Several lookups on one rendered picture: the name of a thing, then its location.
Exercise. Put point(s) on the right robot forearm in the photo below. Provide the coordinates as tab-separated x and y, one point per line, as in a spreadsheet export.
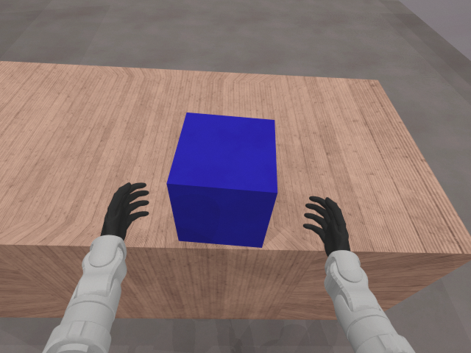
363	321

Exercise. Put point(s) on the pedestal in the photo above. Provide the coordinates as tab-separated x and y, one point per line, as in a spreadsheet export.
72	135

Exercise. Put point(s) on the robot right hand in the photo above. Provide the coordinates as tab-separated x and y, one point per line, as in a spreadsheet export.
333	233

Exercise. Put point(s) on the robot left hand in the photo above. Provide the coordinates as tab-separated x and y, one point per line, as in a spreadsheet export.
118	217

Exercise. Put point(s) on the carton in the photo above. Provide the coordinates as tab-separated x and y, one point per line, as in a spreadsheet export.
223	179

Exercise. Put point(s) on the left robot forearm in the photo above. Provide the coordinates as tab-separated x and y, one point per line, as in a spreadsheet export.
88	318

